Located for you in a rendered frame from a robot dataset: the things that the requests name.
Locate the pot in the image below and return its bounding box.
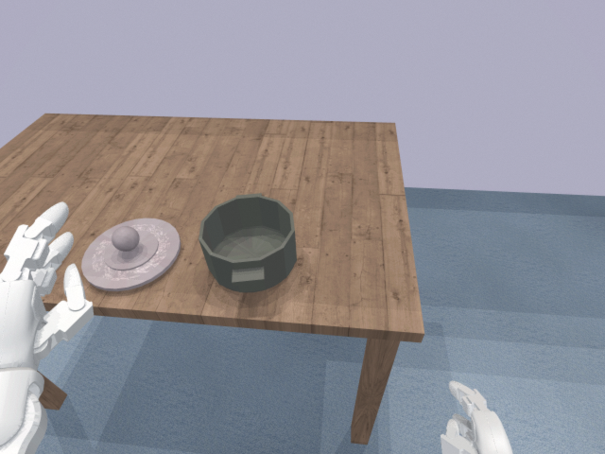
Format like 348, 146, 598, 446
199, 193, 297, 292

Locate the robot right hand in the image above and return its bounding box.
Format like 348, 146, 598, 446
441, 381, 513, 454

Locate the lid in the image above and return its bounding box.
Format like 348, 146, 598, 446
81, 218, 181, 291

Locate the robot left hand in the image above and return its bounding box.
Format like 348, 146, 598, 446
0, 201, 94, 371

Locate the table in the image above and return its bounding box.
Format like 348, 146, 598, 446
0, 113, 424, 445

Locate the robot left forearm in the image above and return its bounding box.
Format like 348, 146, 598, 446
0, 367, 47, 454

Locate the knob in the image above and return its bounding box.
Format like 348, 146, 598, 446
112, 226, 140, 252

